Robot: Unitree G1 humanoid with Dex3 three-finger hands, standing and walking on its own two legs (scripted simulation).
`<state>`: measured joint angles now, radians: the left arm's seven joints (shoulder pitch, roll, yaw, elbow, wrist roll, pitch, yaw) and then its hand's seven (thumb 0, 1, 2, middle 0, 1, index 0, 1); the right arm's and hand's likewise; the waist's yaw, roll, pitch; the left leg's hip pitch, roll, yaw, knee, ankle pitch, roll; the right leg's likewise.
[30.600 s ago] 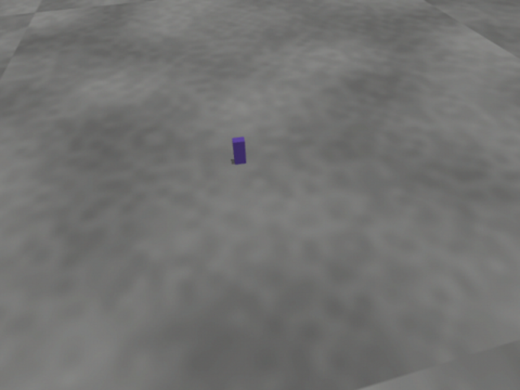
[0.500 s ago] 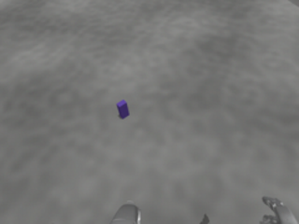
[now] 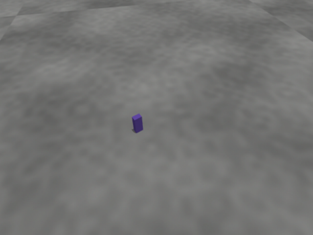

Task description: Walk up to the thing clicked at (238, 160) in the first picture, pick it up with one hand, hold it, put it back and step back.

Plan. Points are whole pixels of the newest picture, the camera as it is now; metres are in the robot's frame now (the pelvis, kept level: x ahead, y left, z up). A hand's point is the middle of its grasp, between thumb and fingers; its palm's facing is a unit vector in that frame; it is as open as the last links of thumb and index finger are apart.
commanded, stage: step back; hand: left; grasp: from the side
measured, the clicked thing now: (137, 123) +1.03 +0.19 -0.68
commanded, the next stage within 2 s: stand in 0.68 s
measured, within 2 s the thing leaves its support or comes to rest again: neither
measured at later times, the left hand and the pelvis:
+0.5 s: hand out of the picture +0.11 +0.28 -0.15, palm faces +0.00 -0.94 -0.35, open 7.4 cm; pelvis +0.04 +0.02 +0.01, yaw +0 degrees
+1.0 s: hand out of the picture +0.15 +0.26 -0.13, palm faces -0.05 -0.94 -0.33, open 7.4 cm; pelvis +0.04 +0.02 +0.02, yaw -1 degrees
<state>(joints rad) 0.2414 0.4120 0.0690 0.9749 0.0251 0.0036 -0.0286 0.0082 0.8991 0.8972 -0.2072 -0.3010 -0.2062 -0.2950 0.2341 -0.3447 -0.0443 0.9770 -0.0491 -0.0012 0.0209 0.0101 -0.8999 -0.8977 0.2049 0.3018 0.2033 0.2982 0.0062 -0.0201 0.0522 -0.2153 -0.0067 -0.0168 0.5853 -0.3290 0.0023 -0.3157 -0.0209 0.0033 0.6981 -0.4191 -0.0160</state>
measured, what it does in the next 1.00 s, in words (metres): steps on the spot: left foot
